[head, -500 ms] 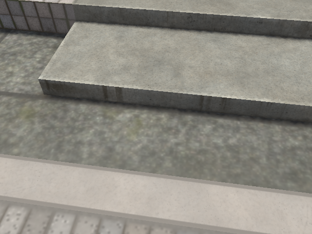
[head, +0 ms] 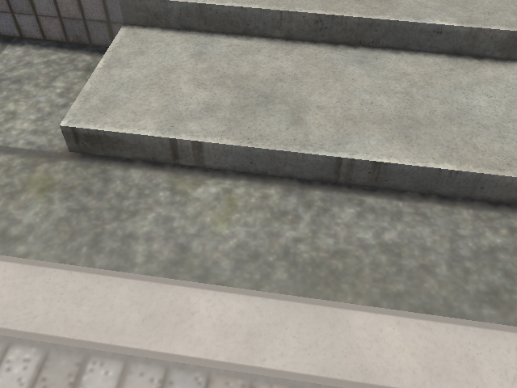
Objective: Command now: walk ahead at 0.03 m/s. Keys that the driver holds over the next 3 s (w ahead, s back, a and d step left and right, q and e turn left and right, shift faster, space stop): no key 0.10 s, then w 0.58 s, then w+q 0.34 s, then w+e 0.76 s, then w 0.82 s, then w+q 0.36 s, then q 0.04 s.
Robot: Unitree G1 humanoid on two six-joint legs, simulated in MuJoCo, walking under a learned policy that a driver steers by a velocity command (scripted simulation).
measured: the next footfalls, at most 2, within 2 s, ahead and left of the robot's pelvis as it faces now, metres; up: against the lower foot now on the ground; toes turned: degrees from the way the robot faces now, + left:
right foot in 0.44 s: +0.08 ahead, -0.12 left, +0.00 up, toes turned -3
left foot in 0.92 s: +0.42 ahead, +0.02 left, +0.00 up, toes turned +9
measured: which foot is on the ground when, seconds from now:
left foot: down 0.00-0.44, up 0.46-0.90, down 0.92-1.00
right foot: down 0.00-0.22, up 0.24-0.42, down 0.44-0.90, up 0.92-1.00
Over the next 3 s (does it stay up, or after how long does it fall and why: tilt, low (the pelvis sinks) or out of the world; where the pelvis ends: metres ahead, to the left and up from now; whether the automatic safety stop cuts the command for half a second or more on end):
stays up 1.39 -0.25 0.13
